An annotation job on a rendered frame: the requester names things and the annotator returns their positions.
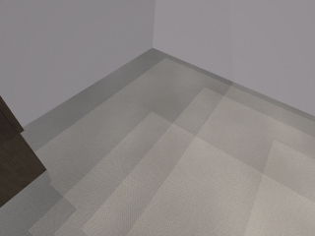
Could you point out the cabinet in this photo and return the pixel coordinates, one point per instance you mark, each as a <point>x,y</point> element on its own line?
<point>19,166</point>

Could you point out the drawer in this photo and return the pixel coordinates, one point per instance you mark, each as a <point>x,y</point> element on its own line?
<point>9,125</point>

